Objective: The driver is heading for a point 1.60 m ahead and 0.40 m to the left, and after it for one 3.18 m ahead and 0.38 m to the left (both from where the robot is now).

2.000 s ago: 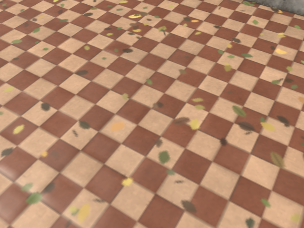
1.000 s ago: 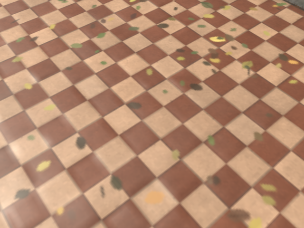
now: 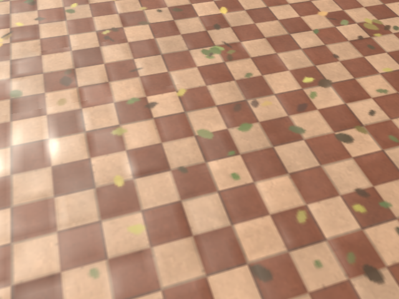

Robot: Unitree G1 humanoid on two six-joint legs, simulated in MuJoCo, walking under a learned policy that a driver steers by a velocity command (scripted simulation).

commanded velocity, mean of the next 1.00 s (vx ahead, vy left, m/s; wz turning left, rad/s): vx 0.50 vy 0.00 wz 0.16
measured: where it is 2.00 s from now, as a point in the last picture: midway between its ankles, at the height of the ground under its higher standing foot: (166, 165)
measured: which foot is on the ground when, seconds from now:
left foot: down 0.00-0.42, up 0.44-0.94, down 0.96-1.00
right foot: up 0.00-0.38, down 0.40-0.96, up 0.98-1.00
